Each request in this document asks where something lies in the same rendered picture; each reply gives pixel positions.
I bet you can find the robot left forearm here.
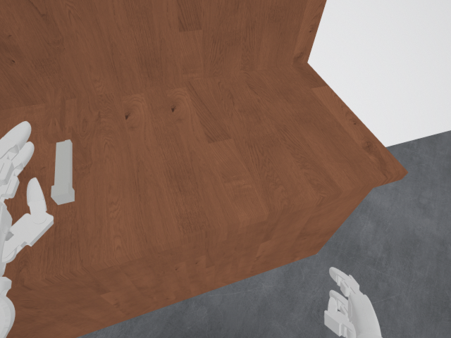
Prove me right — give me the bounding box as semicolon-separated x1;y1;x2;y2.
0;277;16;338

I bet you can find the robot left hand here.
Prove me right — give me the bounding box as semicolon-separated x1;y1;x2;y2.
0;121;54;277

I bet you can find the counter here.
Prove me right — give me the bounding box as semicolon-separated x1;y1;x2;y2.
0;0;408;338

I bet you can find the tap lever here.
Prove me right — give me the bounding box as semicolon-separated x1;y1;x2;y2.
51;139;75;205

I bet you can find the robot right hand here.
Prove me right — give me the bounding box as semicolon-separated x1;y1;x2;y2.
324;267;381;338

